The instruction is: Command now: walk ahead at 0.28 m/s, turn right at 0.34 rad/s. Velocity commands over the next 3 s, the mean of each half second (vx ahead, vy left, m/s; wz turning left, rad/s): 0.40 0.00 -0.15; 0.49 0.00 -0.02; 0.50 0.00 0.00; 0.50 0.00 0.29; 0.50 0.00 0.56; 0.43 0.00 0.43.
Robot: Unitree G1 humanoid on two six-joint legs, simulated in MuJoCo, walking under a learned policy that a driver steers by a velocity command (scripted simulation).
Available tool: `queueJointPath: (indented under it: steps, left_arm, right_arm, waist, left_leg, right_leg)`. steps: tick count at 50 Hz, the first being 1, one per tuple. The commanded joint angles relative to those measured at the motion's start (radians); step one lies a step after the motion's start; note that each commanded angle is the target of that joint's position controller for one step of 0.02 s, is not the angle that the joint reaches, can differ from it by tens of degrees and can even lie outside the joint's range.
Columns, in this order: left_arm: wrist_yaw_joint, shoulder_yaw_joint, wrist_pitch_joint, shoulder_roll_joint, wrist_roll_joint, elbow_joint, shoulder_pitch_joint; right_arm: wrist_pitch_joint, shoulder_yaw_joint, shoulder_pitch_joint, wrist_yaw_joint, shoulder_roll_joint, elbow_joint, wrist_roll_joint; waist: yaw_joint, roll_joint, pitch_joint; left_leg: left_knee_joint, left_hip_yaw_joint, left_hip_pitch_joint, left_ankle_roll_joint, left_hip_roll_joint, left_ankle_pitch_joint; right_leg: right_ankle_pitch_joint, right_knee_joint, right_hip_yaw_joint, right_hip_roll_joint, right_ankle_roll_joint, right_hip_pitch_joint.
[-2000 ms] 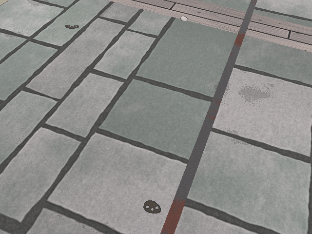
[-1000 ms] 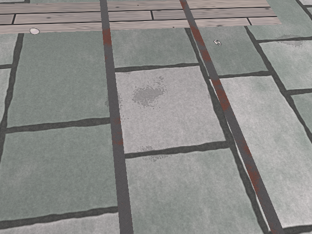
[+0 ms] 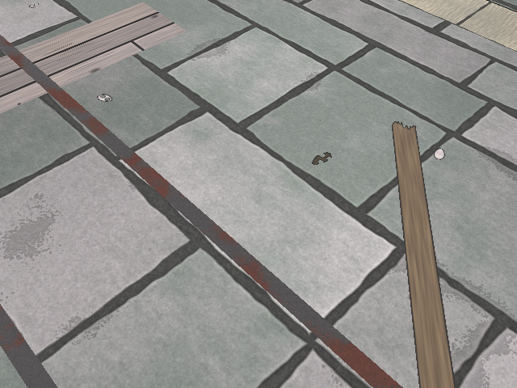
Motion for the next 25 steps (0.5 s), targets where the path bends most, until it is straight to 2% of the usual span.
queueJointPath:
  steps: [1, 2, 3, 4, 5, 7, 10, 13, 16, 19, 21, 22, 23, 24, 25]
  left_arm:
    - [0.015, 0.007, -0.03, 0.048, -0.012, -0.071, -0.063]
    - [0.018, -0.001, -0.044, 0.031, -0.017, -0.098, -0.087]
    - [0.02, 0.015, -0.052, 0.11, 0.01, -0.096, -0.111]
    - [0.008, 0.018, -0.058, 0.118, 0.01, -0.073, -0.091]
    - [-0.005, 0.016, -0.061, 0.113, 0.007, -0.048, -0.062]
    - [-0.026, 0.014, -0.063, 0.104, 0.02, -0.021, -0.052]
    - [-0.034, 0.001, -0.065, 0.076, 0.021, -0.037, -0.134]
    - [-0.038, -0.015, -0.064, 0.053, 0.022, -0.065, -0.251]
    - [-0.047, -0.037, -0.069, 0.013, 0.016, -0.097, -0.362]
    - [-0.047, -0.045, -0.073, 0.012, 0.007, -0.112, -0.409]
    - [-0.036, -0.041, -0.076, 0.027, 0.005, -0.101, -0.37]
    - [-0.026, -0.034, -0.079, 0.042, 0.005, -0.08, -0.306]
    - [-0.015, -0.023, -0.084, 0.063, 0.007, -0.039, -0.187]
    - [-0.001, -0.009, -0.095, 0.095, 0.016, 0.01, -0.031]
    - [0.016, 0.013, -0.1, 0.177, 0.04, 0.031, 0.121]
  right_arm:
    - [-0.046, -0.023, 0.167, -0.026, -0.119, -0.008, -0.014]
    - [-0.051, -0.046, 0.209, -0.024, -0.237, -0.005, -0.022]
    - [-0.05, -0.057, 0.182, -0.017, -0.232, 0.026, -0.025]
    - [-0.056, -0.043, 0.14, -0.009, -0.171, 0.022, -0.011]
    - [-0.063, -0.035, 0.105, 0.0, -0.135, 0.02, -0.005]
    - [-0.08, -0.025, 0.121, 0.005, -0.101, 0.034, -0.002]
    - [-0.101, -0.028, 0.202, 0.019, -0.094, 0.082, 0.007]
    - [-0.105, -0.026, 0.276, 0.024, -0.076, 0.123, 0.011]
    - [-0.106, -0.023, 0.329, 0.022, -0.074, 0.16, 0.008]
    - [-0.105, -0.025, 0.356, 0.017, -0.097, 0.187, 0.003]
    - [-0.103, -0.025, 0.34, 0.012, -0.106, 0.198, 0.003]
    - [-0.102, -0.025, 0.33, 0.01, -0.113, 0.203, 0.004]
    - [-0.099, -0.025, 0.324, 0.009, -0.118, 0.209, 0.008]
    - [-0.099, -0.021, 0.313, 0.009, -0.114, 0.208, 0.015]
    - [-0.101, -0.002, 0.316, 0.015, -0.053, 0.164, 0.028]
  waist:
    - [-0.118, 0.116, 0.002]
    - [-0.132, 0.215, 0.006]
    - [-0.086, 0.105, 0.114]
    - [-0.052, 0.08, 0.143]
    - [-0.028, 0.091, 0.139]
    - [-0.033, 0.133, 0.094]
    - [-0.057, 0.116, 0.091]
    - [-0.094, 0.115, 0.099]
    - [-0.123, 0.118, 0.1]
    - [-0.122, 0.13, 0.098]
    - [-0.084, 0.134, 0.082]
    - [-0.048, 0.133, 0.047]
    - [0.01, 0.117, -0.021]
    - [0.081, 0.095, -0.11]
    - [0.128, -0.028, -0.244]
  left_leg:
    - [-0.32, -0.212, 0.391, 0.057, 0.198, -0.123]
    - [-0.458, -0.604, 0.377, 0.133, 0.404, -0.434]
    - [-0.454, -0.626, 0.249, 0.176, 0.419, -0.459]
    - [-0.446, -0.55, 0.219, 0.17, 0.367, -0.406]
    - [-0.445, -0.448, 0.219, 0.147, 0.31, -0.303]
    - [-0.444, -0.312, 0.231, 0.135, 0.242, -0.113]
    - [-0.448, -0.236, 0.276, 0.156, 0.231, 0.083]
    - [-0.449, -0.182, 0.318, 0.171, 0.225, 0.267]
    - [-0.42, -0.122, 0.311, 0.166, 0.209, 0.462]
    - [-0.39, -0.102, 0.307, 0.161, 0.236, 0.604]
    - [-0.336, -0.087, 0.305, 0.146, 0.258, 0.772]
    - [-0.258, -0.071, 0.305, 0.131, 0.258, 0.937]
    - [-0.118, -0.044, 0.297, 0.114, 0.241, 1.045]
    - [0.071, -0.007, 0.195, 0.094, 0.208, 0.97]
    - [0.37, 0.03, -0.039, 0.07, 0.149, 0.602]
  right_leg:
    - [-0.423, 0.116, 0.123, -0.087, -0.024, -0.363]
    - [-0.345, 0.338, -0.032, 0.055, 0.004, -0.49]
    - [-0.236, 0.445, -0.022, -0.036, 0.005, -0.522]
    - [-0.166, 0.476, -0.025, -0.062, 0.011, -0.509]
    - [-0.111, 0.487, -0.044, -0.077, 0.026, -0.489]
    - [-0.029, 0.534, -0.097, -0.091, 0.044, -0.461]
    - [0.045, 0.537, -0.156, -0.138, 0.06, -0.522]
    - [0.08, 0.447, -0.242, -0.186, 0.08, -0.564]
    - [0.109, 0.29, -0.306, -0.188, 0.082, -0.499]
    - [0.096, 0.164, -0.34, -0.167, 0.05, -0.389]
    - [0.075, 0.107, -0.347, -0.141, 0.011, -0.272]
    - [0.057, 0.079, -0.351, -0.113, -0.01, -0.168]
    - [0.069, 0.026, -0.354, -0.087, -0.036, -0.017]
    - [0.1, -0.008, -0.319, -0.118, -0.065, 0.213]
    - [-0.139, -0.052, -0.029, -0.371, -0.126, 0.482]
Next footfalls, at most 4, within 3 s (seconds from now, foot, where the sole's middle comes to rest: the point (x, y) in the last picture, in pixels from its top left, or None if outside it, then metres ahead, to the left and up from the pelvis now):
0.02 left None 0.04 0.10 -0.78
0.48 right None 0.34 -0.11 -0.78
1.04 left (264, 328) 0.66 0.03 -0.78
1.58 right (330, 244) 0.95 -0.16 -0.78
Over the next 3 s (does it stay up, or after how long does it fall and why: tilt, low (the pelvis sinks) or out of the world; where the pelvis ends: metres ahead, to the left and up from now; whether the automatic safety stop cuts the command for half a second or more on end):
stays up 1.51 0.08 0.01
